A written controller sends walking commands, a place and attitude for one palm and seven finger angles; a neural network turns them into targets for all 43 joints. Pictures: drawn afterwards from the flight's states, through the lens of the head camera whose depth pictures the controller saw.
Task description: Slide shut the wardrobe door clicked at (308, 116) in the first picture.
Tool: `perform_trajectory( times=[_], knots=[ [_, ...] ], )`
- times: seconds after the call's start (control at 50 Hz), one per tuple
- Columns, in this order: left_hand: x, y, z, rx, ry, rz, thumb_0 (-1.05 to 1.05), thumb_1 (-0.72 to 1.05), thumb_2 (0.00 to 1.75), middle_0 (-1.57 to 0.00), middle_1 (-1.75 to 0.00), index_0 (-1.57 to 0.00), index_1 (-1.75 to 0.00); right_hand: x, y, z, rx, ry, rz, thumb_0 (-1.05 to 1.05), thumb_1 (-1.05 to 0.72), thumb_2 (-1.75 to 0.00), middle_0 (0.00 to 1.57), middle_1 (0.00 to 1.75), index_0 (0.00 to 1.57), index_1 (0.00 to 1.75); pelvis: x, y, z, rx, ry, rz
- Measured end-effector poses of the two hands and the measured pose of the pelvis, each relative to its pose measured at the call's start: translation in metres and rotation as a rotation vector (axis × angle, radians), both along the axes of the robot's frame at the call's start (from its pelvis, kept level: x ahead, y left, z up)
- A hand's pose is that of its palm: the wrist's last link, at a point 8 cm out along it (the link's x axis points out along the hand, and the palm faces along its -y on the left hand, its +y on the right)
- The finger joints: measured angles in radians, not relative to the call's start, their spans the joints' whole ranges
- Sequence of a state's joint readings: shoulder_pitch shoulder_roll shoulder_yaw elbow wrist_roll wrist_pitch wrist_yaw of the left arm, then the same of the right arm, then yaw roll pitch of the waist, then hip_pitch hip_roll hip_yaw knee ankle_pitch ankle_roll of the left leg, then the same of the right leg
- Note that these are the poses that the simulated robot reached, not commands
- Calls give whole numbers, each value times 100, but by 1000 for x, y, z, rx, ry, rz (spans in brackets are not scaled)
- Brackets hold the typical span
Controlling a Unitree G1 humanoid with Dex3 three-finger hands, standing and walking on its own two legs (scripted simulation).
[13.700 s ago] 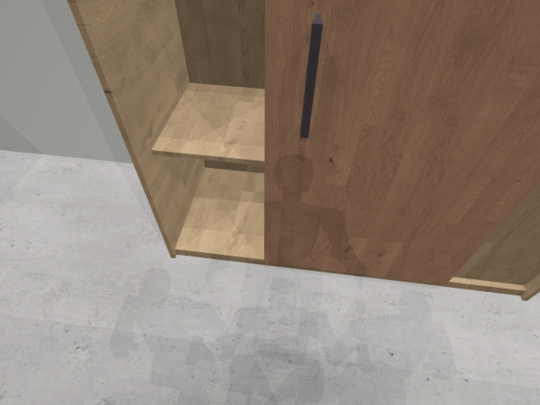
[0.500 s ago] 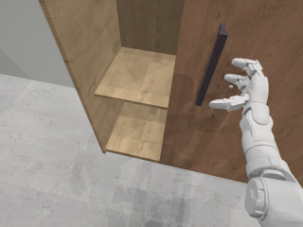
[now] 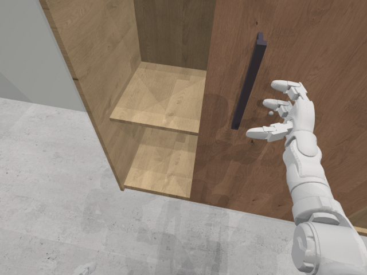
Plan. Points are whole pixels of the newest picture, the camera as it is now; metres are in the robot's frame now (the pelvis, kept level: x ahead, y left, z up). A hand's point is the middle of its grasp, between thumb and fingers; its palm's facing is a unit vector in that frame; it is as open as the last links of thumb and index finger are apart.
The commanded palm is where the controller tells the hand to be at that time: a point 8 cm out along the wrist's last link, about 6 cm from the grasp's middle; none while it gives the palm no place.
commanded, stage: move the hooked fingers beside the handle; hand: right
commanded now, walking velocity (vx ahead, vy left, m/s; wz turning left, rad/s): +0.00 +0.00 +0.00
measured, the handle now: (245, 87) +0.54 -0.08 +0.13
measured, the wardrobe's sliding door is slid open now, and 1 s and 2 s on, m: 0.39 0.39 0.39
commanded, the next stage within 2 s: feel for the door with the fingertips in 0.48 s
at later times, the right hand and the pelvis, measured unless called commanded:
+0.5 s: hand (271, 107) +0.46 -0.13 +0.14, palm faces +0.08 +1.00 +0.02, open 14.0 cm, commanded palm +0.43 -0.19 +0.13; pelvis +0.00 +0.00 +0.00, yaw +1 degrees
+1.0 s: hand (253, 103) +0.47 -0.09 +0.13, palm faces +0.07 +1.00 +0.02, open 14.0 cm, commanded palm +0.44 -0.15 +0.13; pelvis +0.00 +0.00 +0.00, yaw +0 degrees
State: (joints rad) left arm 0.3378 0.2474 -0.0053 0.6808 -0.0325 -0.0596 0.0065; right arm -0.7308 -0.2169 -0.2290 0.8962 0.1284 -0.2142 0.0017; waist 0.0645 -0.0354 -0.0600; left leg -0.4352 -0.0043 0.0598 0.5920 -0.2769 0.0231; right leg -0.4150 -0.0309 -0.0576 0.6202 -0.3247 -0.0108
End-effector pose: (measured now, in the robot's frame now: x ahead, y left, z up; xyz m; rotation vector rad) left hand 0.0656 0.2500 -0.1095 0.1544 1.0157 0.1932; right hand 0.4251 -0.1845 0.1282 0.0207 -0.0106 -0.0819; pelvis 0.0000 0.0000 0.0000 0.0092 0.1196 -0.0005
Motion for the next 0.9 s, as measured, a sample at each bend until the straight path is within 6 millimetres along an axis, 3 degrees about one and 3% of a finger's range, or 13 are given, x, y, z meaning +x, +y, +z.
perform_trajectory(
  times=[0.2,0.44,0.54,0.7,0.9],
  knots=[
    [-11,1,-2,4,20,14,1,91,90,-20,-30,-20,-30,15,-1,17,-31,-39,-12,-1,50,-30,30,120,30,120,-3,2,-1,-4,6,4],
    [-32,6,-4,5,87,38,1,91,90,-20,-30,-20,-30,11,-2,3,-9,-39,-2,-1,50,-30,30,120,29,120,2,2,-1,-1,19,12],
    [-27,6,-3,3,68,48,1,91,90,-20,-30,-20,-30,8,0,10,-14,-63,-2,-1,50,-30,30,120,30,120,4,2,0,-1,9,15],
    [-8,3,-1,0,15,23,1,91,90,-20,-30,-20,-30,6,-1,6,-12,-7,-9,-1,50,-30,30,120,30,120,1,1,0,0,2,5],
    [0,-2,-2,-5,1,-9,1,91,90,-20,-30,-20,-30,12,31,4,-8,-3,29,-1,50,-30,30,120,30,120,-2,1,-1,-2,10,-5]
  ],
)
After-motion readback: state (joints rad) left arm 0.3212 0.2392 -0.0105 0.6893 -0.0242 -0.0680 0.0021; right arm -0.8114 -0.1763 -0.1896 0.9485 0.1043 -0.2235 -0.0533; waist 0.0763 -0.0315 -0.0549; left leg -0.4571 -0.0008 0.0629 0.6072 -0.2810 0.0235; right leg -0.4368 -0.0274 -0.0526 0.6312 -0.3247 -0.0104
